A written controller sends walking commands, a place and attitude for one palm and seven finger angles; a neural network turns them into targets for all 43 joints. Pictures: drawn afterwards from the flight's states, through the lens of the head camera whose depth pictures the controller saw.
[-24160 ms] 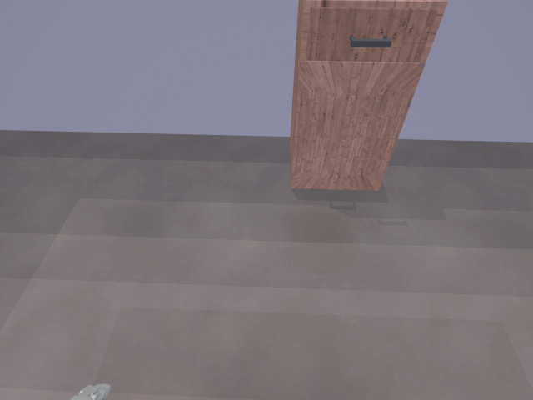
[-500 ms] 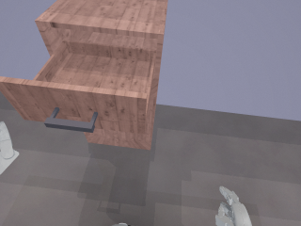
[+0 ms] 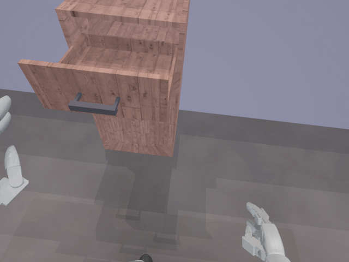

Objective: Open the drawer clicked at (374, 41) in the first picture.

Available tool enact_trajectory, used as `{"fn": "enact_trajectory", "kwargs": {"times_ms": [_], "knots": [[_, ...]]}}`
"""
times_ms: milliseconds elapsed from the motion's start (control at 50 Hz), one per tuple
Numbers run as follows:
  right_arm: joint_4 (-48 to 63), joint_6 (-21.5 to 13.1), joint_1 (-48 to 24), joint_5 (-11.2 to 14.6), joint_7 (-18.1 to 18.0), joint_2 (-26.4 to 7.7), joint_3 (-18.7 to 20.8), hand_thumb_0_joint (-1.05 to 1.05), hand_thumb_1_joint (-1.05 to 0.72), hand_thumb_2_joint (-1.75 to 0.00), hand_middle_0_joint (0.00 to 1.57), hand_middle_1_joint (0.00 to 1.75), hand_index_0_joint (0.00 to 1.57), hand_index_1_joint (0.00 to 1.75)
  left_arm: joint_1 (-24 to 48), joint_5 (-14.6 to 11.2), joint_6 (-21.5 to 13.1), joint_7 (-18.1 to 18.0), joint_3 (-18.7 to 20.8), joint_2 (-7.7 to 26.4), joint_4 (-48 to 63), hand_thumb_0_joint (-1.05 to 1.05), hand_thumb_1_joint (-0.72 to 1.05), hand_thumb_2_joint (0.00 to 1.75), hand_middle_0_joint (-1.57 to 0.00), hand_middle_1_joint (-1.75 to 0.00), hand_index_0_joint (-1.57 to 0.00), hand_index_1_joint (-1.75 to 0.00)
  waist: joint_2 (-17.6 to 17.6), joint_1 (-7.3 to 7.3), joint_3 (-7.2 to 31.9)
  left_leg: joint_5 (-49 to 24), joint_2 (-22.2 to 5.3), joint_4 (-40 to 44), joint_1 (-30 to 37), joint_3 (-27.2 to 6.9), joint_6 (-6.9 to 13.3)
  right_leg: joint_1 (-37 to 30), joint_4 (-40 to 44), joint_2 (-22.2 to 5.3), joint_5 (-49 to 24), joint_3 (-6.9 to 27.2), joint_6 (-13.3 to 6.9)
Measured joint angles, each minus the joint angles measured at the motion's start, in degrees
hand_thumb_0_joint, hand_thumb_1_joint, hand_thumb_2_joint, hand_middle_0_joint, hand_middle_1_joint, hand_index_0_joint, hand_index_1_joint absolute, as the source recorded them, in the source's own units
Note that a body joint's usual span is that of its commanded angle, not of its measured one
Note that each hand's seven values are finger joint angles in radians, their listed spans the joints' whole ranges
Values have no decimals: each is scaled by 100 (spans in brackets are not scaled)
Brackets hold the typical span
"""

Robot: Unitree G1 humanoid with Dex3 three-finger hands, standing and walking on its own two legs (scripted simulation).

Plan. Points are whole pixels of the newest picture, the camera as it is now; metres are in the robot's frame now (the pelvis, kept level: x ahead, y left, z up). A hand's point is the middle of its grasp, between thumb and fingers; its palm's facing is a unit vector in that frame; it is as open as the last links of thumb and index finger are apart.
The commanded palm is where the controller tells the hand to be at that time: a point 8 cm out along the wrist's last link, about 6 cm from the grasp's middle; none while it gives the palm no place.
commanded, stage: stop stepping back and stand still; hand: left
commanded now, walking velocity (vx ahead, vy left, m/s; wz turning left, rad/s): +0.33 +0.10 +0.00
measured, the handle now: (95, 103) +0.53 +0.28 +0.02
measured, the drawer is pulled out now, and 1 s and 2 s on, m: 0.30 0.30 0.30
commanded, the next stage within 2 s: let the arm hang, fingers relaxed in 0.56 s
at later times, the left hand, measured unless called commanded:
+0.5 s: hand out of the picture +0.12 +0.24 +0.19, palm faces +0.46 -0.78 -0.44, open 7.5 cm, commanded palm +0.06 +0.28 +0.20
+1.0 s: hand out of the picture -0.04 +0.17 -0.18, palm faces +0.08 -0.98 -0.20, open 7.0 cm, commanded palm none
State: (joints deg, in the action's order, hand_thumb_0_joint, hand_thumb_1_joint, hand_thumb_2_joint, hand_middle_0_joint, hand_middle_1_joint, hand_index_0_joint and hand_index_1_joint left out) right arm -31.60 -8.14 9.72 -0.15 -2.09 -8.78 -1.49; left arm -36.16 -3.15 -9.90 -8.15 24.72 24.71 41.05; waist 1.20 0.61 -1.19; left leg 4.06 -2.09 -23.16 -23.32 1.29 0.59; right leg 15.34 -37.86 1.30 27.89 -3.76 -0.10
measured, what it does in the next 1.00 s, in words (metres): steps on the spot: right foot, then left foot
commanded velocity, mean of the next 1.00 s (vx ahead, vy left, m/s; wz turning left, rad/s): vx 0.08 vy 0.02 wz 0.00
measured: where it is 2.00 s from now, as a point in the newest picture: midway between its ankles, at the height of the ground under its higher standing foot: outside the picture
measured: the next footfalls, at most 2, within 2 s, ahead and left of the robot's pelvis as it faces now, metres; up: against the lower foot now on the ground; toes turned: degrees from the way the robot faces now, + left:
right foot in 0.02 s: -0.01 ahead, -0.12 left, +0.00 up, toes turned +7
left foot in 0.26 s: -0.01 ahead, +0.12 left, +0.00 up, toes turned +5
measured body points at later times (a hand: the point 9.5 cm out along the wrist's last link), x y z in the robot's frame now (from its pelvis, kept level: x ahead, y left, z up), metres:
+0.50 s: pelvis -0.06 -0.01 -0.01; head -0.08 +0.00 +0.44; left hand +0.09 +0.28 +0.21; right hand +0.08 -0.24 -0.09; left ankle -0.06 +0.13 -0.74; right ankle -0.05 -0.11 -0.74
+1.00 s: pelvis -0.08 -0.02 -0.01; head -0.05 -0.01 +0.44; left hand -0.05 +0.22 -0.16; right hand -0.01 -0.27 -0.15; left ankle -0.05 +0.12 -0.74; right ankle -0.06 -0.12 -0.74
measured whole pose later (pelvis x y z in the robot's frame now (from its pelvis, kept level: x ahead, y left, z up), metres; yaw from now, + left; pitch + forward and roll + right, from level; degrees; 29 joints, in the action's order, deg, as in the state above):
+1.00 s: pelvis -0.08 -0.02 -0.01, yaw +5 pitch -2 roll +0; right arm -54.0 1.5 14.5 -1.0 -0.3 -12.7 0.4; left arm -16.0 1.0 2.5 -0.8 0.8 10.5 -51.1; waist 0.8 -1.6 -4.9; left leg 14.5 -0.9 -33.4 -17.0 -1.1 -1.1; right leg 14.8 -33.8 1.8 17.2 0.9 -1.3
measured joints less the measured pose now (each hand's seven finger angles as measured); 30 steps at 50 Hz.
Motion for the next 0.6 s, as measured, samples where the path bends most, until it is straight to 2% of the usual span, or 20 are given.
{"fn": "enact_trajectory", "kwargs": {"times_ms": [20, 60, 100, 140, 180, 240, 260, 280, 320, 360, 460, 560, 600], "knots": [[50, 34, 65, 1, 0, 38, -34, 1, -90, -90, 21, 30, 21, 30, -46, 7, 23, -27, 89, 100, 34, 2, 88, 90, -22, -30, -21, -30, 165, -16, 77, 345, 107, -239, -207, 87, -55, -253, 614, -122, 153, 87, -133], [-77, 126, 42, -47, -4, -65, -53, 1, -90, -90, 21, 30, 21, 30, 38, 34, -18, -9, 70, 38, 2, 2, 88, 90, -22, -30, -21, -30, 117, 76, 66, 1040, 102, -1331, -642, -15, -153, -96, 778, -106, -813, 150, -265], [-342, 241, 154, -27, -26, -157, -26, 1, -90, -90, 21, 30, 21, 30, 151, 50, -89, 1, -44, -37, -144, 2, 88, 90, -22, -30, -21, -30, 59, 62, 146, 1308, 139, -2352, -787, -112, -189, -92, 768, -96, -1083, 113, -241], [-519, 314, 400, 0, -84, -211, 19, 1, -90, -90, 21, 30, 21, 30, 203, 81, -155, -11, -111, -131, -316, 2, 88, 90, -22, -30, -21, -30, 109, 13, 356, 1345, 142, -2727, -654, -30, -174, -161, 945, -155, -1160, 78, -201], [-602, 320, 645, 7, -159, -291, 76, 1, -90, -90, 21, 30, 21, 30, 234, 123, -191, -41, -149, -228, -469, 1, 88, 90, -22, -30, -21, -30, 158, -41, 545, 1507, 91, -2361, -269, 85, -101, -186, 1087, -216, -1228, 45, -183], [-642, 226, 890, -12, -245, -498, 183, 1, -90, -90, 21, 30, 21, 30, 259, 178, -227, -89, -214, -352, -637, 1, 88, 90, -22, -30, -21, -30, 103, -137, 669, 1600, -6, -1125, 522, 176, 40, -117, 1050, -252, -1242, -54, -147], [-620, 185, 938, -7, -266, -590, 228, 1, -90, -90, 21, 30, 21, 30, 260, 180, -227, -99, -238, -383, -645, 1, 88, 90, -22, -30, -21, -30, 16, -168, 656, 1559, -57, -701, 792, 155, 89, -73, 959, -224, -1209, -112, -123], [-630, 154, 926, -1, -287, -634, 282, 1, -90, -90, 21, 30, 21, 30, 282, 178, -229, -106, -244, -381, -657, 1, 88, 90, -22, -30, -21, -30, -6, -215, 591, 1197, -59, -479, 875, 133, 20, -30, 832, -246, -1161, -156, -95], [-631, 133, 845, 21, -287, -622, 325, 1, -90, -90, 20, 30, 21, 30, 266, 168, -231, -113, -197, -322, -683, 1, 88, 90, -22, -30, -21, -30, 100, -216, 420, 1036, 17, -556, 912, 198, -95, -11, 642, -343, -1105, -91, -50], [-551, 80, 798, 34, -264, -566, 304, 1, -90, -90, 20, 30, 20, 30, 129, 172, -232, -127, -114, -236, -666, 2, 88, 90, -21, -30, -21, -30, 151, -228, 380, 1114, 38, -649, 911, 280, -125, 48, 503, -366, -1074, 4, -26], [-455, -62, 686, 42, -202, -320, 148, 1, -90, -90, 20, 30, 20, 30, 180, 200, -281, -147, -72, -141, -680, 2, 88, 90, -21, -30, -21, -30, 57, -223, 334, 1222, -71, -893, 811, 246, -155, 74, 425, -253, -1086, -5, -102], [-495, 30, 531, 28, -95, -214, 47, 1, -90, -90, 20, 30, 21, 30, 365, 178, -331, -143, -170, -323, -647, 2, 88, 90, -22, -30, -21, -30, -102, -139, 349, 1637, -96, -1409, 550, 91, -22, 93, 473, -126, -1125, -65, -186], [-528, 98, 480, 24, -73, -230, 39, 1, -90, -90, 20, 30, 21, 30, 423, 171, -317, -141, -224, -387, -628, 2, 88, 90, -22, -30, -21, -30, -135, -132, 318, 1588, -53, -1282, 611, 102, 17, 38, 497, -118, -1128, -96, -170]]}}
